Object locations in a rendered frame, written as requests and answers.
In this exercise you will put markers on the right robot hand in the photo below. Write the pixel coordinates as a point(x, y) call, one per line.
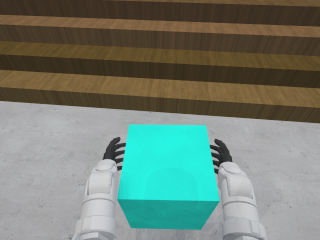
point(223, 156)

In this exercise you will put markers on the right robot forearm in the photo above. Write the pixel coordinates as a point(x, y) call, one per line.
point(240, 211)

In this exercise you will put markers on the left robot forearm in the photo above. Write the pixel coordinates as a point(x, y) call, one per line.
point(97, 218)

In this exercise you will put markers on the left robot hand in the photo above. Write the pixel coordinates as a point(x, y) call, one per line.
point(111, 152)

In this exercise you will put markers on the carton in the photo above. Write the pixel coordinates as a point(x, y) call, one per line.
point(167, 178)

